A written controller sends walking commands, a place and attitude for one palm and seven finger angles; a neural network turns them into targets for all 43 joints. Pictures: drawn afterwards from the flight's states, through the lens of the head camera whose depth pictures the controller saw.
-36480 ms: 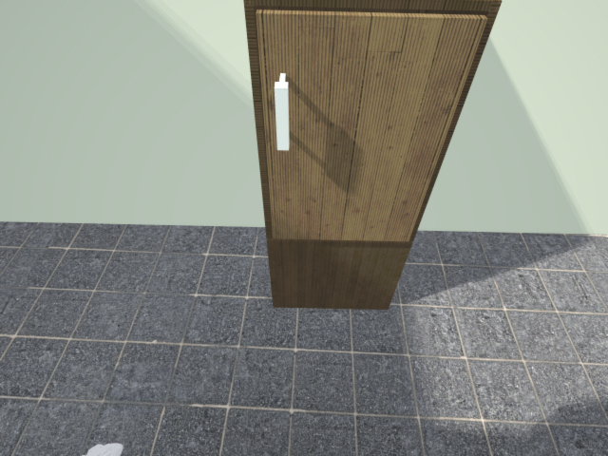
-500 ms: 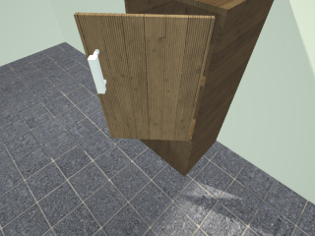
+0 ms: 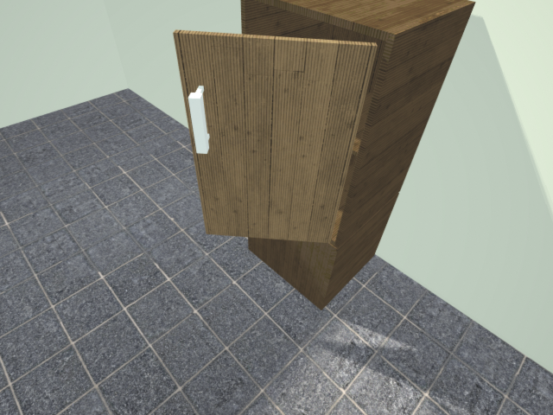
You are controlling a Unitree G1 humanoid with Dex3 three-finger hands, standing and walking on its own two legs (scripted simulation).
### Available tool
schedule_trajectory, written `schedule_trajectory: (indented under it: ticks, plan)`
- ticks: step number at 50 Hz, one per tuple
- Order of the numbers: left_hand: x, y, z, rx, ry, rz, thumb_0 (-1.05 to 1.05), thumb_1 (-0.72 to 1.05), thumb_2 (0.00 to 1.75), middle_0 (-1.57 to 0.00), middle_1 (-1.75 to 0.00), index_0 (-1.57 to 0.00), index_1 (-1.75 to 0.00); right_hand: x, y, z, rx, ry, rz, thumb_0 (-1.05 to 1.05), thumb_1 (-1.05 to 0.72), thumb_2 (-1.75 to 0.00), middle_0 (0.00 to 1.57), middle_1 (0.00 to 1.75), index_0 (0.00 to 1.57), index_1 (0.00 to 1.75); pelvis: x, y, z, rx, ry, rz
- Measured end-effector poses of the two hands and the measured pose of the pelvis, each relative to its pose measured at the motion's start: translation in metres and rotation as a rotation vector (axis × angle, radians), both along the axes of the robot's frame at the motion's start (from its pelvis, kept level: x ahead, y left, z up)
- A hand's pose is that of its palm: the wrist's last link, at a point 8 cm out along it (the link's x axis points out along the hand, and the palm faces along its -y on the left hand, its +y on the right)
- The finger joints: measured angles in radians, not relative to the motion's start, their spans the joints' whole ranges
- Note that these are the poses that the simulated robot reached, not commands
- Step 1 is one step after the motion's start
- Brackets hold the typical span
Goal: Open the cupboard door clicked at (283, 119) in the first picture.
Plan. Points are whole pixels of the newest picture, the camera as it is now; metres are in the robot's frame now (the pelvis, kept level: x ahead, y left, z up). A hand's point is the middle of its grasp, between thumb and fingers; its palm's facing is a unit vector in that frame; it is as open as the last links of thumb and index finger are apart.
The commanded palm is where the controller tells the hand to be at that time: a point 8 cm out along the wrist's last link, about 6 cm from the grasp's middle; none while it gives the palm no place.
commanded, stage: come to a stop and stand still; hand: left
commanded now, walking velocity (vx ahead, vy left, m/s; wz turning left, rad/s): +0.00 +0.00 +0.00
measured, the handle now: (201, 119) +0.68 +0.20 +0.09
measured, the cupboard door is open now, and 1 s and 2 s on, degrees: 41 41 41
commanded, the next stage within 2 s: look again from close up in 1.80 s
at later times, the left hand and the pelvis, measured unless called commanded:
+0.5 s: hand out of the picture -0.04 +0.22 -0.17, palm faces +0.02 -0.98 -0.17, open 7.4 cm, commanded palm none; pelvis -0.12 +0.03 +0.00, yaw -3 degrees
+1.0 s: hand out of the picture -0.22 +0.27 -0.18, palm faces -0.04 -0.99 -0.15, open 7.4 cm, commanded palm none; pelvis -0.23 +0.09 +0.00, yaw -5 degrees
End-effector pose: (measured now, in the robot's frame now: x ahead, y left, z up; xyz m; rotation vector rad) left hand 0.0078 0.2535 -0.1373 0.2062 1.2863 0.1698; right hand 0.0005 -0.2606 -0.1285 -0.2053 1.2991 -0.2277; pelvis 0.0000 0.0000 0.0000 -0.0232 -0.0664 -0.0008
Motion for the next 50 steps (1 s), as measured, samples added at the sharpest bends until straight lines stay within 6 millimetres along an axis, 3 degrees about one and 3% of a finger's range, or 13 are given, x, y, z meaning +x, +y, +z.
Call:
schedule_trajectory:
  ticks: [10, 14, 18, 21, 23, 27, 33, 36, 40, 44, 47, 50]
  plan:
    - [-0.049, 0.005, -0.004, -0.014, 0.032, 0.021, 0.0, 0.9, 0.9, -0.2, -0.3, -0.2, -0.3, -0.033, 0.005, -0.001, -0.005, -0.003, -0.011, 0.01, -0.9, -0.9, 0.2, 0.3, 0.21, 0.3, -0.04, 0.008, 0.0, -0.001, -0.026, 0.004]
    - [-0.062, 0.015, -0.014, -0.014, 0.034, 0.032, 0.0, 0.9, 0.9, -0.2, -0.3, -0.2, -0.3, -0.047, 0.008, -0.002, -0.026, -0.048, -0.048, 0.01, -0.9, -0.9, 0.21, 0.3, 0.21, 0.3, -0.06, 0.017, -0.007, -0.004, -0.041, -0.002]
    - [-0.047, 0.027, -0.031, -0.011, -0.012, -0.005, 0.0, 0.9, 0.9, -0.2, -0.3, -0.2, -0.3, -0.092, 0.022, -0.012, -0.052, -0.079, -0.097, 0.0, -0.9, -0.9, 0.2, 0.3, 0.2, 0.3, -0.081, 0.029, -0.022, -0.009, -0.044, -0.032]
    - [-0.036, 0.024, -0.023, -0.037, -0.097, -0.023, 0.0, 0.91, 0.9, -0.2, -0.3, -0.2, -0.3, -0.132, 0.042, -0.017, -0.014, 0.005, -0.107, 0.0, -0.9, -0.9, 0.2, 0.3, 0.2, 0.3, -0.1, 0.032, -0.019, -0.005, -0.042, -0.046]
    - [-0.041, 0.02, -0.011, -0.058, -0.145, -0.025, 0.0, 0.91, 0.9, -0.2, -0.3, -0.2, -0.3, -0.149, 0.054, -0.017, 0.021, 0.041, -0.101, 0.0, -0.9, -0.9, 0.2, 0.3, 0.2, 0.3, -0.11, 0.034, -0.012, -0.016, -0.031, -0.052]
    - [-0.083, 0.01, 0.005, -0.079, -0.128, -0.027, 0.0, 0.91, 0.9, -0.2, -0.3, -0.2, -0.3, -0.16, 0.07, -0.01, 0.068, 0.004, -0.107, 0.01, -0.9, -0.9, 0.2, 0.3, 0.21, 0.3, -0.129, 0.034, 0.004, -0.026, -0.012, -0.066]
    - [-0.19, 0.003, 0.0, -0.063, 0.092, -0.008, 0.0, 0.91, 0.9, -0.2, -0.3, -0.2, -0.3, -0.18, 0.067, -0.005, 0.089, -0.042, -0.155, 0.02, -0.93, -0.9, 0.21, 0.3, 0.21, 0.3, -0.171, 0.036, 0.007, -0.001, 0.017, -0.097]
    - [-0.222, 0.005, 0.006, -0.067, 0.151, -0.022, 0.0, 0.91, 0.9, -0.2, -0.3, -0.2, -0.3, -0.199, 0.065, 0.007, 0.083, -0.062, -0.17, 0.02, -0.93, -0.9, 0.21, 0.3, 0.21, 0.3, -0.183, 0.039, 0.015, 0.024, 0.026, -0.109]
    - [-0.243, 0.015, 0.008, -0.075, 0.151, -0.015, 0.0, 0.9, 0.9, -0.2, -0.3, -0.2, -0.3, -0.226, 0.07, 0.012, 0.069, -0.024, -0.163, 0.01, -0.92, -0.9, 0.2, 0.3, 0.2, 0.3, -0.198, 0.049, 0.018, 0.04, 0.026, -0.107]
    - [-0.25, 0.033, 0.001, -0.087, 0.135, -0.001, 0.0, 0.9, 0.9, -0.2, -0.3, -0.2, -0.3, -0.245, 0.086, 0.01, 0.057, 0.018, -0.144, 0.01, -0.91, -0.9, 0.2, 0.3, 0.2, 0.3, -0.211, 0.066, 0.014, 0.035, 0.031, -0.099]
    - [-0.247, 0.052, -0.013, -0.098, 0.131, -0.007, 0.0, 0.9, 0.9, -0.2, -0.3, -0.2, -0.3, -0.261, 0.104, -0.001, 0.032, 0.016, -0.138, 0.01, -0.91, -0.9, 0.2, 0.3, 0.2, 0.3, -0.22, 0.082, 0.0, 0.007, 0.037, -0.094]
    - [-0.23, 0.066, -0.015, -0.096, 0.107, -0.031, 0.0, 0.91, 0.9, -0.2, -0.3, -0.2, -0.3, -0.286, 0.125, -0.002, 0.044, 0.06, -0.155, 0.0, -0.91, -0.9, 0.2, 0.3, 0.2, 0.3, -0.229, 0.086, 0.001, 0.016, 0.023, -0.088]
